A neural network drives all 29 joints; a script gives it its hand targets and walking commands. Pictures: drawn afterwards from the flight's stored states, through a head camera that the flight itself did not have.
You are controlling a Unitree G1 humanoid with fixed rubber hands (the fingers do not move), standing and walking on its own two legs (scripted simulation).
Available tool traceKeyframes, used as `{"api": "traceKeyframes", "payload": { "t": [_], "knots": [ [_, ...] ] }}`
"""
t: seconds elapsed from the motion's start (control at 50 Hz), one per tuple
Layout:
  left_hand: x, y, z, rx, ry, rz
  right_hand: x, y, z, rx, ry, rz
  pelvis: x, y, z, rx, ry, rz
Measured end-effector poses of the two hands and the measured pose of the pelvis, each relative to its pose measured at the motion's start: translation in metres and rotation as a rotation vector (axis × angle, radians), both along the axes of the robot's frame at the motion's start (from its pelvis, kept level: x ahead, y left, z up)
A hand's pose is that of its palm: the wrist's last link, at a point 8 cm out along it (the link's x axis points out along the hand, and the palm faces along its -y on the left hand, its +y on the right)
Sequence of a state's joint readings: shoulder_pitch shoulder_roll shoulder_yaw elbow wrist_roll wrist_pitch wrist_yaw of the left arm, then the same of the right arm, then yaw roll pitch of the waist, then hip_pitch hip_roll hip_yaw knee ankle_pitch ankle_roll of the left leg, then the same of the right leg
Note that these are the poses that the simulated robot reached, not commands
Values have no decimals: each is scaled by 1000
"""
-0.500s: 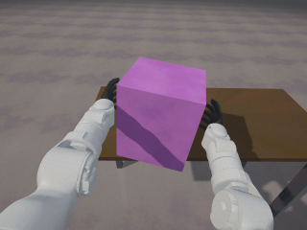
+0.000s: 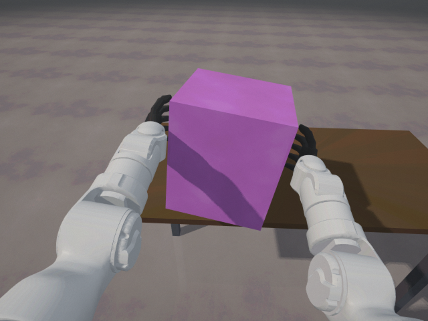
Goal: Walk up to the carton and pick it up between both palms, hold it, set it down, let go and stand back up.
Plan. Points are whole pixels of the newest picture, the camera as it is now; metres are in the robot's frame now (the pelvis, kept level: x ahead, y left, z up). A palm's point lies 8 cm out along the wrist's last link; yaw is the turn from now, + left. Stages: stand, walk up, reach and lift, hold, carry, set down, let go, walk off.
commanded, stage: reach and lift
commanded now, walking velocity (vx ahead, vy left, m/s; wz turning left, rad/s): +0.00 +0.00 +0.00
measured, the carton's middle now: (228, 147) +0.47 -0.02 +0.15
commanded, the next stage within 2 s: hold in 1.88 s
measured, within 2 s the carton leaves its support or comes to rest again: neither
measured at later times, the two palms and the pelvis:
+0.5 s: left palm (138, 115) +0.39 +0.14 +0.27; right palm (302, 151) +0.38 -0.15 +0.20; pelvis +0.00 +0.01 +0.00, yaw +1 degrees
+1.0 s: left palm (136, 114) +0.39 +0.14 +0.27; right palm (304, 138) +0.39 -0.15 +0.22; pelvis +0.00 +0.00 +0.00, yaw +1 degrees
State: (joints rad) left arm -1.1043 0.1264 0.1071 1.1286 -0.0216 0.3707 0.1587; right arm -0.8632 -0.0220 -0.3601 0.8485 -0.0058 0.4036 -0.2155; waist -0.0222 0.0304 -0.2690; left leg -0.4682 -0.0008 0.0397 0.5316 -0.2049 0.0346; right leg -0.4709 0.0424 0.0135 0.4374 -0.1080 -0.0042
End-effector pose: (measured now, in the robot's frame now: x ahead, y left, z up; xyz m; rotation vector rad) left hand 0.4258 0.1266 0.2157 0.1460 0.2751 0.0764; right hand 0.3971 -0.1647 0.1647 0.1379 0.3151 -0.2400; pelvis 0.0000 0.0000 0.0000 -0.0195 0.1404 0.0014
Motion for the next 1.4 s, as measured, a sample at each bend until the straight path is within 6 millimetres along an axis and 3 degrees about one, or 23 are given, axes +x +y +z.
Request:
{"api": "traceKeyframes", "payload": {
  "t": [0.22,0.46,0.9,1.0,1.4],
  "knots": [
    [-11,8,33,-4,-54,39,0,10,25,6,-50,14,0,5,2,-10,-27,8],
    [-31,14,48,8,-46,67,-12,17,35,3,-45,39,-2,8,3,-14,-83,11],
    [-32,15,45,-22,-13,83,-6,13,56,-12,-53,56,-2,4,4,-9,-91,11],
    [-33,16,52,-21,-18,93,-4,15,59,-19,-59,67,-1,5,4,-11,-91,12],
    [-52,23,64,-13,-21,104,-20,22,78,-24,-69,77,-10,7,4,-14,-120,14]
  ]
}}
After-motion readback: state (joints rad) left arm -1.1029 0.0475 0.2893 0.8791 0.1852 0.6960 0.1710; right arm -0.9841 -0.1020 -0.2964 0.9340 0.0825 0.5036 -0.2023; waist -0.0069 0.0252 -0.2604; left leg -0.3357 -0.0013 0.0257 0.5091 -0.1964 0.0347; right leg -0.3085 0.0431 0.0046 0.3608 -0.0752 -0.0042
